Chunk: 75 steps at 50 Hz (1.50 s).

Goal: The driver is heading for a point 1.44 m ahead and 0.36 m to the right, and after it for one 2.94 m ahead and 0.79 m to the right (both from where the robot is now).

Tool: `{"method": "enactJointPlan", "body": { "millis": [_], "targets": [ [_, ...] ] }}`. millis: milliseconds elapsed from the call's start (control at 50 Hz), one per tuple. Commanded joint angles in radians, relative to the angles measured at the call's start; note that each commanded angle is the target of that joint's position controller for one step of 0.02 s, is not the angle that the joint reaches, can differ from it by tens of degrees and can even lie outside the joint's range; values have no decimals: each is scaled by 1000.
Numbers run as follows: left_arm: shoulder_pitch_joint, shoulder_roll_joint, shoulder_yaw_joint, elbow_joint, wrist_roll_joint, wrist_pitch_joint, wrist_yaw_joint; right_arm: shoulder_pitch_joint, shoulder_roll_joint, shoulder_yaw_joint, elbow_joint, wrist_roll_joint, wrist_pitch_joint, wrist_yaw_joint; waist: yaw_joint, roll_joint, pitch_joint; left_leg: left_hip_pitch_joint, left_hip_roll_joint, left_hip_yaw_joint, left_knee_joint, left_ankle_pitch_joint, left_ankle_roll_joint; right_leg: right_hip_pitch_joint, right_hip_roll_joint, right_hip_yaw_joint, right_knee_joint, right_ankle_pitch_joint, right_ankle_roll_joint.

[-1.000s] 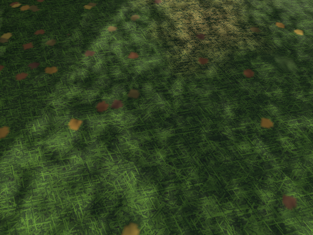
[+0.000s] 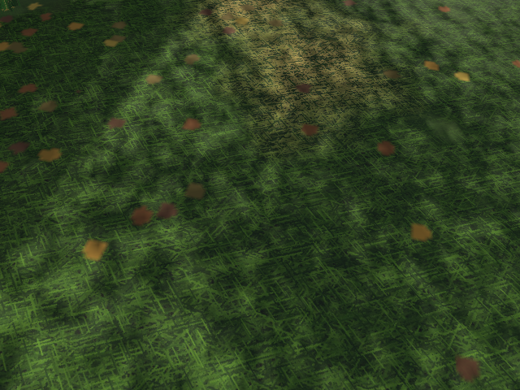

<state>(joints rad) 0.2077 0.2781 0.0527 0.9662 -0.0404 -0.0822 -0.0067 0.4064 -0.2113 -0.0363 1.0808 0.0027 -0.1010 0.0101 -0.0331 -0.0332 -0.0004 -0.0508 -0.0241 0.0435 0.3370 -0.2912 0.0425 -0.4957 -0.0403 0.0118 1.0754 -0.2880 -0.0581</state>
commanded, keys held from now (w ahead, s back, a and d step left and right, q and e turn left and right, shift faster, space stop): w+e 0.66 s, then w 0.34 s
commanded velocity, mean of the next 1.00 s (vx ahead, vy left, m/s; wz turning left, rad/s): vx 0.48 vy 0.00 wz -0.40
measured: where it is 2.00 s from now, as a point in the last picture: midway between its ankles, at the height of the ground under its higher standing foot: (362, 230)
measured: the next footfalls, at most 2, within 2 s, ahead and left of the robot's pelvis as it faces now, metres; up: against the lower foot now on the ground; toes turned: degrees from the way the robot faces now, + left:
right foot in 0.30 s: +0.33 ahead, -0.14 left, +0.00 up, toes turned -10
left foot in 0.78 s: +0.65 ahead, -0.04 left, +0.00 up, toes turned -27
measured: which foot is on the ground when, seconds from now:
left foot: down 0.00-0.28, up 0.30-0.76, down 0.78-1.00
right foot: up 0.00-0.28, down 0.30-0.78, up 0.80-1.00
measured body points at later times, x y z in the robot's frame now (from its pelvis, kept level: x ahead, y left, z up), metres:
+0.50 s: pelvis +0.27 -0.08 +0.00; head +0.29 -0.09 +0.44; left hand +0.42 +0.17 -0.13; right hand +0.33 -0.37 -0.11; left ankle +0.33 +0.09 -0.66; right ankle +0.29 -0.14 -0.74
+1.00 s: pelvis +0.56 -0.11 +0.00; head +0.58 -0.11 +0.45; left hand +0.78 +0.09 -0.12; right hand +0.50 -0.38 -0.12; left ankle +0.61 -0.02 -0.74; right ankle +0.50 -0.24 -0.67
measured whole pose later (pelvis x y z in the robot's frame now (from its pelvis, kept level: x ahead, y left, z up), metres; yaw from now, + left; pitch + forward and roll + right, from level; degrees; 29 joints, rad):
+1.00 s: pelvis +0.56 -0.11 +0.00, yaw -26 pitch +1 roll +1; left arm 0.25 0.29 0.05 0.79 -0.01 -0.07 0.00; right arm 0.30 -0.25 -0.05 0.84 0.00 -0.11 0.02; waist -0.03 -0.04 0.02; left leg -0.20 -0.06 0.01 0.33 -0.16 0.05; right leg -0.55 -0.05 0.05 1.05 -0.31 -0.03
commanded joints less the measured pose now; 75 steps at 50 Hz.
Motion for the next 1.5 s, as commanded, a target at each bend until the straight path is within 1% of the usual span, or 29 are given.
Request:
{"method": "enactJointPlan", "body": {
  "millis": [20,180,240,280,300,320,340,360,400,460,520,600,700,760,780,800,820,840,880,940,1040,1200,1240,1280,1300,1320,1340,1380,1500],
  "targets": [
    [-101,28,7,-71,5,-9,-22,55,-96,-6,-25,-13,-1,-12,-22,130,85,171,245,-171,-183,325,104,-320,-56,31,-48,120,12],
    [-340,0,-24,-207,10,8,-51,73,-168,-16,-31,-1,2,-36,-39,109,164,64,265,42,-247,429,93,-140,-6,-68,-454,314,-7],
    [-284,50,0,-223,12,6,-67,35,-207,-29,-55,-2,20,-42,34,145,77,172,290,98,-54,941,62,-22,61,-125,-459,214,-67],
    [-23,132,50,-161,7,16,-65,2,-224,-34,-85,-11,42,-50,170,157,-85,110,265,128,304,1121,26,307,131,-141,-479,193,-121],
    [130,196,81,-132,6,29,-47,1,-223,-29,-111,-18,38,-51,233,85,-162,-130,226,122,589,871,-7,595,42,41,-508,135,-167],
    [153,269,88,-139,13,32,-36,102,-55,18,-156,-33,9,-26,114,-193,-290,-556,0,61,1001,-127,-69,910,-254,649,-623,-110,-365],
    [172,206,71,-138,22,26,-30,-2,-119,7,-178,7,-43,-10,170,-132,-355,-667,-26,-159,1151,-248,-42,929,-292,872,-799,-190,-384],
    [119,162,60,-138,29,11,-26,-94,-178,-11,-223,44,-68,-4,159,-107,-190,-762,35,-170,1133,-165,-11,820,-262,720,-823,-122,-324],
    [-33,109,44,-182,31,-11,-34,-134,-192,-24,-230,21,-78,-23,61,69,-56,-646,114,-157,956,-35,-4,498,-172,485,-846,120,-263],
    [-74,97,35,-204,32,-14,-27,-103,-170,-35,-252,-7,-35,-29,-9,33,-15,-519,155,-151,809,-13,-42,285,-114,361,-894,249,-257],
    [-11,139,46,-198,28,-11,-1,-228,-151,-31,-313,-28,-15,-37,17,13,32,-536,137,-107,604,132,-94,179,-70,282,-914,267,-245],
    [76,159,53,-188,18,5,16,-399,-116,-15,-372,-18,-22,-28,90,-17,33,-451,63,-89,271,397,-103,155,-11,241,-874,207,-170],
    [155,136,47,-166,13,22,25,-466,-164,-23,-415,2,-39,-2,111,-44,1,-443,43,-127,141,359,-80,346,-79,356,-747,175,-150],
    [160,128,43,-163,27,30,27,-363,-194,-37,-395,-3,-56,4,49,-84,-33,-302,29,-90,81,252,-14,415,-89,380,-628,356,-126],
    [154,93,29,-172,33,28,21,-242,-232,-52,-373,-15,-61,-1,-8,-68,-130,-105,81,-127,96,254,40,378,-38,337,-469,420,-99],
    [196,52,12,-187,49,20,18,-83,-300,-70,-357,-24,-59,-5,-48,66,-280,198,255,-332,145,263,134,195,49,250,-186,228,-54],
    [329,12,-3,-181,13,8,12,20,-338,-90,-292,-10,-39,5,-12,388,-361,443,426,-768,17,1,274,-137,163,151,98,-272,9],
    [270,118,13,-174,-4,4,15,0,-236,-66,-309,12,-36,10,-41,241,-256,391,413,-810,-38,-220,236,-260,94,202,199,-269,6],
    [79,141,21,-216,14,2,18,-125,-179,-43,-334,0,-25,8,-34,67,-41,133,330,-551,-78,-40,179,-270,23,141,181,-103,12],
    [73,85,18,-228,30,1,9,-163,-143,-30,-324,-13,-23,11,23,116,-5,-24,241,-375,-139,189,169,-171,-46,92,36,-21,24],
    [-45,29,-8,-275,40,1,3,-114,-207,-47,-289,7,-15,1,3,106,11,-71,226,-234,-201,334,187,-161,-64,34,-250,134,60],
    [-237,62,-6,-343,22,-13,-25,-10,-239,-51,-226,26,16,-8,-32,122,51,15,265,-179,-152,341,130,-55,-11,10,-540,267,24],
    [-187,91,8,-336,25,-18,-28,-18,-253,-54,-222,26,28,-12,15,125,23,35,268,-178,-67,476,107,60,13,-7,-584,218,-4],
    [90,179,51,-267,38,-20,-12,-32,-215,-35,-240,12,32,-14,150,77,-158,-117,175,-116,280,534,53,486,-38,40,-587,230,-68],
    [225,284,76,-251,57,-11,-2,42,-114,-3,-274,-4,17,-12,156,-140,-320,-477,40,-39,665,128,-14,873,-304,396,-590,191,-181],
    [257,239,65,-237,47,-2,-5,80,-115,0,-261,18,0,-10,153,-251,-400,-643,-10,-143,862,-300,-23,907,-397,690,-732,19,-256],
    [197,173,45,-239,38,-3,-7,7,-216,-30,-270,44,-5,-9,153,-137,-230,-723,46,-182,939,-246,-15,770,-358,578,-765,-63,-209],
    [57,101,21,-248,39,-11,-11,-84,-206,-36,-288,35,6,-14,91,-62,-58,-688,123,-143,869,-79,-15,510,-272,341,-836,6,-151],
    [-7,93,32,-199,61,-48,-9,-88,-134,-41,-300,23,61,-18,16,-29,24,-632,160,-175,746,157,-43,338,-209,36,-952,318,-138]
  ]
}}
Velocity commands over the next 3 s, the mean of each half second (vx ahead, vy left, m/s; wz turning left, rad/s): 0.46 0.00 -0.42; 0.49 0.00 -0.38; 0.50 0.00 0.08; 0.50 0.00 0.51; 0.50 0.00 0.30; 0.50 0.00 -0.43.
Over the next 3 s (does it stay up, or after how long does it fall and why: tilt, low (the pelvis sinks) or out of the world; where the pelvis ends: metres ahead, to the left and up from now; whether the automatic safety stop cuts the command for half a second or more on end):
stays up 1.56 -0.36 0.00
